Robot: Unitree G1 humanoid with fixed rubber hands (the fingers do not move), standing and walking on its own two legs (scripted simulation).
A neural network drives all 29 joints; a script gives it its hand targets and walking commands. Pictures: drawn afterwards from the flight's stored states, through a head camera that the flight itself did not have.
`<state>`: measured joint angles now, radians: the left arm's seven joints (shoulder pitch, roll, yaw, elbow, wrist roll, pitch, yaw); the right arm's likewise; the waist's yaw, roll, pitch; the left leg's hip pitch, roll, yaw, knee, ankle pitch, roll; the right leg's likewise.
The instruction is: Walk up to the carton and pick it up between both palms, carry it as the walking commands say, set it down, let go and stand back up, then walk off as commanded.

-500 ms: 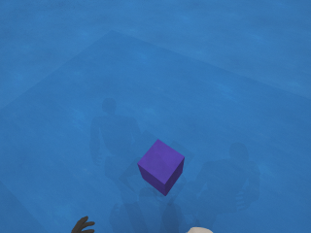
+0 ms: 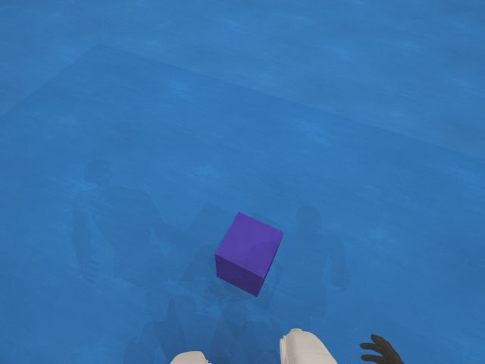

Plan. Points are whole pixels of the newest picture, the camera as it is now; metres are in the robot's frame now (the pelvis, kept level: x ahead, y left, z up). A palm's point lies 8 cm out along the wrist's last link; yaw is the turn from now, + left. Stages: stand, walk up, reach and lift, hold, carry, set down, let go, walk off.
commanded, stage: walk off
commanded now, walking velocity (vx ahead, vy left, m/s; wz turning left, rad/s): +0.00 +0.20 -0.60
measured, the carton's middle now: (248, 256) +0.51 -0.01 -0.63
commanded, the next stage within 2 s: stand in 0.08 s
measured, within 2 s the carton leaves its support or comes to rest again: neither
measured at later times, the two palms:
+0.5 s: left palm (100, 338) +0.15 +0.27 -0.11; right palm out of the picture -0.01 -0.16 -0.13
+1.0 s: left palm out of the picture +0.03 +0.37 -0.13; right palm out of the picture -0.01 -0.08 -0.13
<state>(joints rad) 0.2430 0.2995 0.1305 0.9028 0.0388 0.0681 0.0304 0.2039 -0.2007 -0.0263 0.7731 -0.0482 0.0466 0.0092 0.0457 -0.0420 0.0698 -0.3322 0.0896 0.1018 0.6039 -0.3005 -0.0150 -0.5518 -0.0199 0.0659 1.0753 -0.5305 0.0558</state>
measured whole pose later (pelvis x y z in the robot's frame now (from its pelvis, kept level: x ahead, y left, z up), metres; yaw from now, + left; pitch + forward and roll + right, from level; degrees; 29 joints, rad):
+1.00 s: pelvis +0.02 +0.14 +0.01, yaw -10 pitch -1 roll +0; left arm 0.28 0.16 0.04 1.17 0.01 0.02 0.03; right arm 0.29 -0.15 -0.02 1.04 -0.01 -0.01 -0.02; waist 0.00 -0.01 0.04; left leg -0.16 0.00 0.11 0.39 -0.21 0.04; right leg -0.11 -0.11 -0.05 0.35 -0.21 0.09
